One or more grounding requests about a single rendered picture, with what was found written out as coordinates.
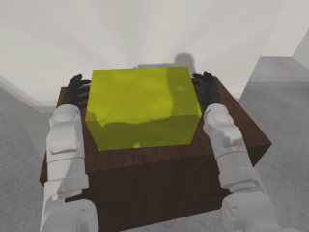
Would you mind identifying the robot right forearm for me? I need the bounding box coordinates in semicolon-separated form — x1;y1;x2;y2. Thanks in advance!
203;103;280;226

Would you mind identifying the pedestal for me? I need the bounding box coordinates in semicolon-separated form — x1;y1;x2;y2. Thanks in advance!
39;76;272;232

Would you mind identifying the robot right upper arm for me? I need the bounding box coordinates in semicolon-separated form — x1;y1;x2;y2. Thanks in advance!
222;191;301;232

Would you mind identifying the left robot hand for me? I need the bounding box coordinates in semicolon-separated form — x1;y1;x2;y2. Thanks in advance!
61;74;91;110

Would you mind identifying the right robot hand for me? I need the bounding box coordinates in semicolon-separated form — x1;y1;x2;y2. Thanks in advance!
192;71;221;111

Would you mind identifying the robot left forearm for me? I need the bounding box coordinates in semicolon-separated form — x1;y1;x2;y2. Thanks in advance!
40;104;89;232

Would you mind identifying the carton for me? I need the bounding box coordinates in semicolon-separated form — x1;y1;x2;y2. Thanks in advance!
85;66;202;151

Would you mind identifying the robot left upper arm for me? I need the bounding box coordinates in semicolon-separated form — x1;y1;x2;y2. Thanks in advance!
41;199;99;232

